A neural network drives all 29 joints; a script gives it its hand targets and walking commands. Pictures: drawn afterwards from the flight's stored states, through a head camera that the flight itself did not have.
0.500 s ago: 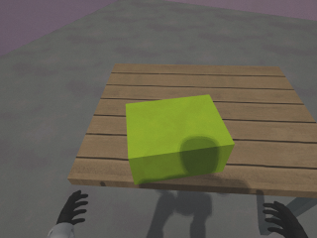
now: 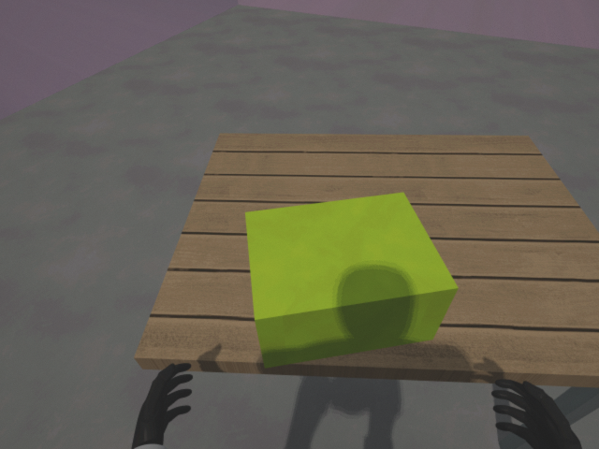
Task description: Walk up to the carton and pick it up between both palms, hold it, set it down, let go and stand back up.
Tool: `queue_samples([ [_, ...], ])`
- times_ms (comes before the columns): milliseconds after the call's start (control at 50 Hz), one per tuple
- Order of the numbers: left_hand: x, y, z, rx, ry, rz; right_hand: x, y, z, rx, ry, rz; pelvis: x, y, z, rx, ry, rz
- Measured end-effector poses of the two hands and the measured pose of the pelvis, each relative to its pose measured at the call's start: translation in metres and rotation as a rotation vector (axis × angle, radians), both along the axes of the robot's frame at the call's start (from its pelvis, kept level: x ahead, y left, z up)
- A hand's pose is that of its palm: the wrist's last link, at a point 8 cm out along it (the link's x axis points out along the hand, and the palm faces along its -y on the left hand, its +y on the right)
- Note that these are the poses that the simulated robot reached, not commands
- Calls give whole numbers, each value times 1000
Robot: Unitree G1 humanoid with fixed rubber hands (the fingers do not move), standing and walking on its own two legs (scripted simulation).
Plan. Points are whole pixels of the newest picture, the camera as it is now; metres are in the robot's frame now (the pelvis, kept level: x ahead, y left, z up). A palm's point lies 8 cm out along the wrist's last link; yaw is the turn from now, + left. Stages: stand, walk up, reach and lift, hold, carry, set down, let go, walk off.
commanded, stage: reach and lift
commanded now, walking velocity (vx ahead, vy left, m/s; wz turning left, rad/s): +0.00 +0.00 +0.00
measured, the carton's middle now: (338, 275) +0.43 -0.01 -0.05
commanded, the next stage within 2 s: none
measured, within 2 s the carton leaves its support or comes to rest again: neither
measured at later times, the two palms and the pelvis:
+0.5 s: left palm (169, 414) +0.17 +0.20 +0.00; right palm (554, 421) +0.19 -0.27 -0.01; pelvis -0.01 -0.01 +0.00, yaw -1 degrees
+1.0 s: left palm (159, 355) +0.23 +0.22 +0.03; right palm (534, 340) +0.28 -0.26 +0.03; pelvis +0.01 -0.01 +0.00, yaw -1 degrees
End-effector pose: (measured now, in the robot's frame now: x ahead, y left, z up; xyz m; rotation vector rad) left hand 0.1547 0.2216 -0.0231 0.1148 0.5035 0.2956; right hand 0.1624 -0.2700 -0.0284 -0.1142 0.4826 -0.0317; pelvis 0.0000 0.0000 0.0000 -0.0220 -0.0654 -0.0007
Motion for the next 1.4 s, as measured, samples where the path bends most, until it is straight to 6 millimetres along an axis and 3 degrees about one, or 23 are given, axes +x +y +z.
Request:
queue_samples([
  [160,-3,-15,2,-30,-69,13,10,-2,17,-4,-45,55,0,-4,-1,-1,12,-2],
  [360,4,-24,24,-29,-199,17,18,3,20,52,-122,76,-4,-9,-3,4,32,-4],
  [480,14,-23,27,-25,-201,14,28,3,18,71,-141,82,-8,-9,-3,12,37,-9],
  [840,61,-5,47,-37,-218,48,97,4,57,48,-190,114,-1,-10,0,3,42,-13],
  [1060,82,2,62,-30,-217,37,123,11,61,66,-208,115,7,-4,2,-4,54,-16],
  [1400,109,8,83,-41,-235,45,171,13,91,57,-233,142,3,-10,4,-2,82,-15],
])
